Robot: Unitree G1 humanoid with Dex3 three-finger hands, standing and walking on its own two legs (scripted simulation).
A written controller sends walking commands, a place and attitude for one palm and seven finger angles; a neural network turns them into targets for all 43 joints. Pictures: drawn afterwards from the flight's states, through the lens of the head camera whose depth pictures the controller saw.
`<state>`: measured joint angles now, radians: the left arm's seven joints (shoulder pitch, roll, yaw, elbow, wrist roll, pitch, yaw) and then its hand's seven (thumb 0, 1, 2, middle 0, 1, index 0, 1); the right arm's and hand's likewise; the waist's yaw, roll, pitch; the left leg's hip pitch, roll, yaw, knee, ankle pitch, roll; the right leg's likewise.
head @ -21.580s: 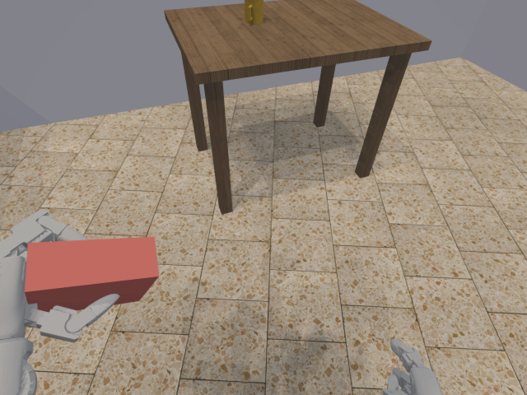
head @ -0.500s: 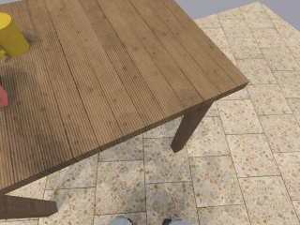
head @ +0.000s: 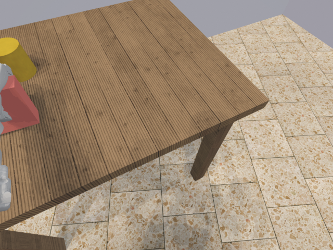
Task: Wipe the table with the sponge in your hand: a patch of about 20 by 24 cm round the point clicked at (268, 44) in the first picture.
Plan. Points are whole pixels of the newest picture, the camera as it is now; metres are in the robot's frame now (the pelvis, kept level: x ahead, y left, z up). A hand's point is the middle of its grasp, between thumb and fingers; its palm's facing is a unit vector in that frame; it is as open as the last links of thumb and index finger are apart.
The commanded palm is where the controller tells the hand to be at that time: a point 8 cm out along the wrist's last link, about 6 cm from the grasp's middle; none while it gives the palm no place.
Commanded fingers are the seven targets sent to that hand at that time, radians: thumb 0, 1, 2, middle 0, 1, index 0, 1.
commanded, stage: wipe back along the middle lane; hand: left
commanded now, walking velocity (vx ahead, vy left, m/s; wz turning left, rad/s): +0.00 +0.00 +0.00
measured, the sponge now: (5, 113) +0.43 +0.39 +0.06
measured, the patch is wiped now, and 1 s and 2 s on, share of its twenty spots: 0.15 0.35 0.55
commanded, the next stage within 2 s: slide across to the third lane in 1.64 s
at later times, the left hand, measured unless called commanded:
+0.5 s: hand (1, 108) +0.41 +0.37 +0.09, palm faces -0.09 +0.02 -1.00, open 9.5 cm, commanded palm +0.39 +0.36 +0.13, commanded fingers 0.00 0.10 1.30 -1.20 -1.60 -1.20 -1.60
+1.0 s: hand (3, 123) +0.37 +0.35 +0.09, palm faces -0.06 +0.03 -1.00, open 9.5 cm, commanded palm +0.34 +0.32 +0.12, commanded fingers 0.00 0.10 1.30 -1.20 -1.60 -1.20 -1.60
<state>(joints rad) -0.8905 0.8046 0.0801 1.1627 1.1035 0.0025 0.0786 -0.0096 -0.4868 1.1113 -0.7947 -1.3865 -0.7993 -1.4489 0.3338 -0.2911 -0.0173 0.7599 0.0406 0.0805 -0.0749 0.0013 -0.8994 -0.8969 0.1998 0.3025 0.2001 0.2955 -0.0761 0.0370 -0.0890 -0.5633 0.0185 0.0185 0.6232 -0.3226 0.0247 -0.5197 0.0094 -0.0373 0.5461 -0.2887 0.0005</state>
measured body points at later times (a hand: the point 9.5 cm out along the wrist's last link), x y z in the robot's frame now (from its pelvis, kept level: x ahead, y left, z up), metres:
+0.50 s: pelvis +0.00 +0.00 +0.01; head +0.06 -0.01 +0.45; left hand +0.41 +0.36 +0.15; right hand +0.05 -0.29 -0.12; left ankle -0.02 +0.10 -0.73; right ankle -0.03 -0.13 -0.73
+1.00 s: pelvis +0.00 +0.00 +0.01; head +0.03 -0.01 +0.46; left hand +0.37 +0.34 +0.15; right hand +0.12 -0.26 -0.12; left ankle -0.02 +0.10 -0.73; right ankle -0.03 -0.13 -0.73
